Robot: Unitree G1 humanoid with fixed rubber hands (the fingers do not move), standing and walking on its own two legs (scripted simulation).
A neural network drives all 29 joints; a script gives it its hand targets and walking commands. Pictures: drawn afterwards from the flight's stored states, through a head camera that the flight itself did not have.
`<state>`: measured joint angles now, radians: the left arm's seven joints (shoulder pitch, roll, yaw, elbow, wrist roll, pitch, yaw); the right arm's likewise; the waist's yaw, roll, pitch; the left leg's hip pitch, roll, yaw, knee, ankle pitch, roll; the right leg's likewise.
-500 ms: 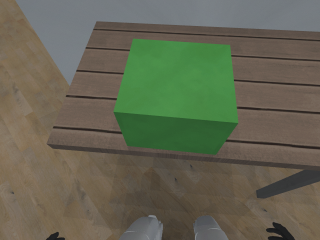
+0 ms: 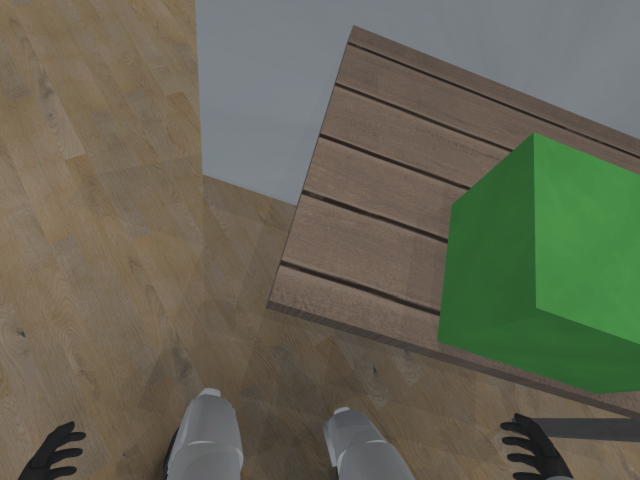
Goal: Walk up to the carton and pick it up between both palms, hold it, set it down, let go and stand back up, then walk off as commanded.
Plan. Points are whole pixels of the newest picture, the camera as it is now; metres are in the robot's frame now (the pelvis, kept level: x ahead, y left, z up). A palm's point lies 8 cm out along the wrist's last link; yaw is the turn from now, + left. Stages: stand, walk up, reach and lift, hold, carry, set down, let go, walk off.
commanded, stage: walk off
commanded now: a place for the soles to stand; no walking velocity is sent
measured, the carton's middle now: (567, 273) +0.34 -0.32 +0.05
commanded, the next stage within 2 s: none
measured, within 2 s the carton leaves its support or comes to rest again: neither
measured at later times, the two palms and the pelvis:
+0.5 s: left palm (66, 380) +0.24 +0.27 -0.12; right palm (543, 425) +0.16 -0.35 -0.09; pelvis +0.09 -0.04 +0.01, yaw -5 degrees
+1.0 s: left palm (135, 471) +0.14 +0.17 -0.09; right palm (562, 417) +0.17 -0.40 -0.11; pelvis +0.06 -0.14 +0.02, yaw +0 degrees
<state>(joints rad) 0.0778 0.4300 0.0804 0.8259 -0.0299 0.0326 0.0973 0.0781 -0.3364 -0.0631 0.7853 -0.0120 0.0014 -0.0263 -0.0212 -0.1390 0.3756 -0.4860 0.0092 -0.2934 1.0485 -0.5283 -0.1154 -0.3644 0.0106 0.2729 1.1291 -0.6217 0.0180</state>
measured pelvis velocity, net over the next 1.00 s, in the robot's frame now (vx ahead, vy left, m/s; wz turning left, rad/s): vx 0.06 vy -0.14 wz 0.00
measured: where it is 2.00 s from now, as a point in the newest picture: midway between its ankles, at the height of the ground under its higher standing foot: outside the picture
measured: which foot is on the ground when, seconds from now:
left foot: down 0.00-0.54, up 0.56-0.96, down 0.98-1.00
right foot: up 0.00-0.52, down 0.54-1.00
